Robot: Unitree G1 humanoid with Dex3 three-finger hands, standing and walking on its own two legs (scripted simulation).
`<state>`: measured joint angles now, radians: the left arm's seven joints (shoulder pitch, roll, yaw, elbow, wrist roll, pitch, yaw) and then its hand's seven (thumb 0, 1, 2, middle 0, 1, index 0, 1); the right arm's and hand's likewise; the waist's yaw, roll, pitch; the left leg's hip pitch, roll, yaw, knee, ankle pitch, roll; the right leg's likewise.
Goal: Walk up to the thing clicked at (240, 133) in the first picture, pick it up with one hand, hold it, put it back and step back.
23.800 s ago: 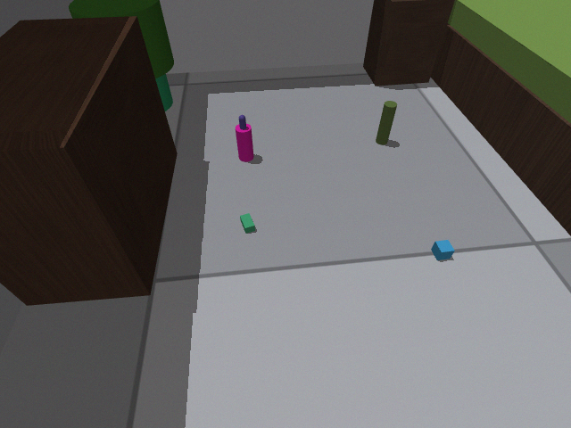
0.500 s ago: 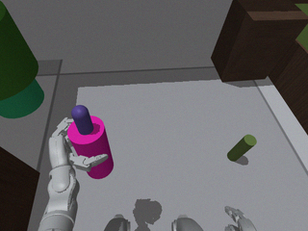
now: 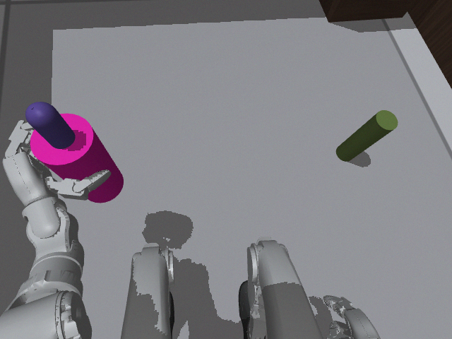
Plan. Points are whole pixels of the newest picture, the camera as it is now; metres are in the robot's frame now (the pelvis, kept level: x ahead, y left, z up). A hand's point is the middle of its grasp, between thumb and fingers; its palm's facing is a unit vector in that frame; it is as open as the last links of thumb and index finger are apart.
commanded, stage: crouch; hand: left
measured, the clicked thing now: (78, 156) +0.43 +0.23 -0.03
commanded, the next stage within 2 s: lower in 1.22 s
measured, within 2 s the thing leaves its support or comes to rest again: neither
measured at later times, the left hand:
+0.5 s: hand (90, 176) +0.44 +0.26 -0.17, palm faces +0.37 -0.93 -0.05, open 11.7 cm
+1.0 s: hand (96, 184) +0.45 +0.27 -0.24, palm faces +0.34 -0.94 -0.07, open 11.7 cm
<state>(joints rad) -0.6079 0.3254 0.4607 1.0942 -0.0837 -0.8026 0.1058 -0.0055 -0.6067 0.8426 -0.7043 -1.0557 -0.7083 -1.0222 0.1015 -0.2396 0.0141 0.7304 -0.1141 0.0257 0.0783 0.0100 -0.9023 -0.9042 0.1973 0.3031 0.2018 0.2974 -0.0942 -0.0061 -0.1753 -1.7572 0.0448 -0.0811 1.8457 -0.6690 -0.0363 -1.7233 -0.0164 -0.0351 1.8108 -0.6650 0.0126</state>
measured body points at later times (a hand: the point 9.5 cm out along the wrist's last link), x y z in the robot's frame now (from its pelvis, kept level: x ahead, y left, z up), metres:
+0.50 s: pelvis -0.03 +0.01 -0.13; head +0.18 +0.05 +0.27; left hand +0.42 +0.31 -0.17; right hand +0.04 -0.27 -0.25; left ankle +0.06 +0.14 -0.47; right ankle +0.07 -0.13 -0.47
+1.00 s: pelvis -0.04 +0.01 -0.18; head +0.19 +0.07 +0.21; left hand +0.42 +0.32 -0.23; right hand +0.04 -0.28 -0.28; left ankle +0.06 +0.14 -0.47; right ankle +0.07 -0.13 -0.47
